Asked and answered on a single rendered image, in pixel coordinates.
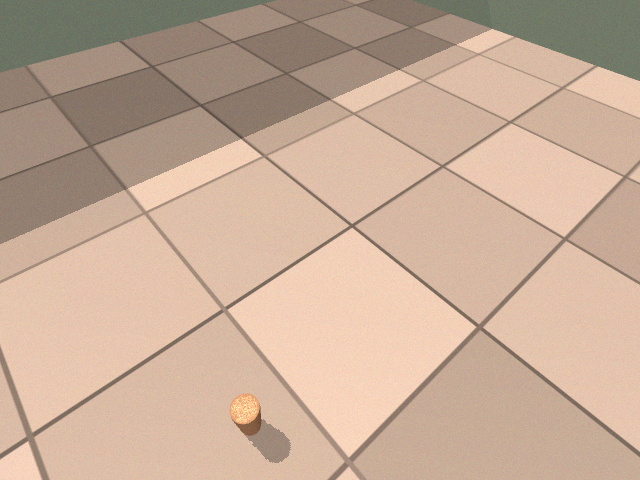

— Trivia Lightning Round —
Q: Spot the cup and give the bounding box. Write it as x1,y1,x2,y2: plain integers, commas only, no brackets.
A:
229,393,261,436

